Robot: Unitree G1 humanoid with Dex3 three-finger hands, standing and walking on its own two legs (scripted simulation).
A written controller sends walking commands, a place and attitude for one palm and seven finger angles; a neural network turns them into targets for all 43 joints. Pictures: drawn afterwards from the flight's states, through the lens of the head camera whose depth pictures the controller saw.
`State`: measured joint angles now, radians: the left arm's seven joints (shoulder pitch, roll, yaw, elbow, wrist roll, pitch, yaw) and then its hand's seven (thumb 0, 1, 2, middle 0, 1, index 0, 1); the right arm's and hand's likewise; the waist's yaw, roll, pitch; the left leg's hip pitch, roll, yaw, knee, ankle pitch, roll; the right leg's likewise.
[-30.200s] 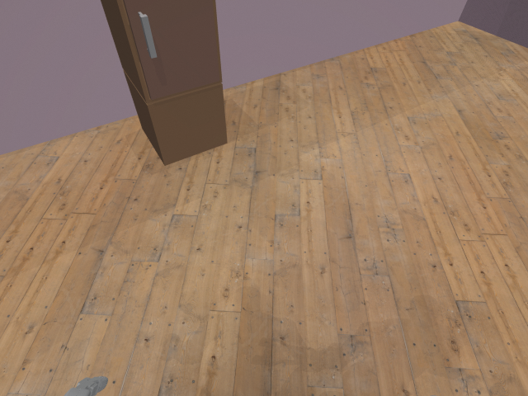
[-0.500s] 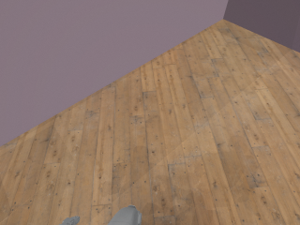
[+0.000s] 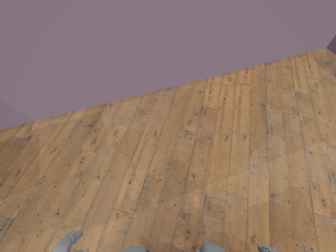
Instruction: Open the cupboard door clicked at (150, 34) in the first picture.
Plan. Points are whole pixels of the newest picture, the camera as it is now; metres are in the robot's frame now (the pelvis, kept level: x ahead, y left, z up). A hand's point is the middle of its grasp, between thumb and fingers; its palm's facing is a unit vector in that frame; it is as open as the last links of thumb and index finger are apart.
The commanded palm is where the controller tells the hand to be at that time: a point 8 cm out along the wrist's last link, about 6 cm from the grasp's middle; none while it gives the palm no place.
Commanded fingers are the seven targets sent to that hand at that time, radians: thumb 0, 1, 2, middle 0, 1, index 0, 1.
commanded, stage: turn to face it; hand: left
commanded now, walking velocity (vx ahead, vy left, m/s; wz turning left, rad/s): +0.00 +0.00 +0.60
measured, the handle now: out of the picture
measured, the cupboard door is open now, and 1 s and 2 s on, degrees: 48 48 48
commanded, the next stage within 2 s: take the last steps up to it in 1.88 s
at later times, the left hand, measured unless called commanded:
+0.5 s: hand out of the picture +0.01 +0.20 -0.18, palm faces +0.34 -0.91 -0.24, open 7.4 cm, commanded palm none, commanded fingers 0.00 0.90 0.90 -0.20 -0.30 -0.20 -0.30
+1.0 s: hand out of the picture +0.00 +0.14 -0.15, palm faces +0.58 -0.78 -0.25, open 7.4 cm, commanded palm none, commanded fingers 0.00 0.90 0.90 -0.20 -0.30 -0.20 -0.30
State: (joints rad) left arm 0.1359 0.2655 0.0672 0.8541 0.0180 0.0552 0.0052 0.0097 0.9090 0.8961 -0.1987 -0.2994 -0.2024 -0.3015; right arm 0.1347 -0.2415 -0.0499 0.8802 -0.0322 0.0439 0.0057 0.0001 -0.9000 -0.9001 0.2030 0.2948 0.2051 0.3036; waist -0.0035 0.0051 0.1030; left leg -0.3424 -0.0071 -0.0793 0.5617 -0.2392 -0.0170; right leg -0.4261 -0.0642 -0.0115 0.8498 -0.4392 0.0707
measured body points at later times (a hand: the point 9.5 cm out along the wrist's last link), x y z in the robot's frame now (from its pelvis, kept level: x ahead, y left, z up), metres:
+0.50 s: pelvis +0.02 -0.02 +0.00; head +0.07 +0.03 +0.44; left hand +0.00 +0.25 -0.16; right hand +0.20 -0.23 -0.13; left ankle -0.01 +0.09 -0.73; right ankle +0.02 -0.16 -0.67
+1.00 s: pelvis +0.05 -0.06 +0.01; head +0.10 -0.03 +0.45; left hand -0.03 +0.18 -0.13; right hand +0.29 -0.22 -0.13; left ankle -0.02 +0.04 -0.68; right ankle +0.09 -0.17 -0.73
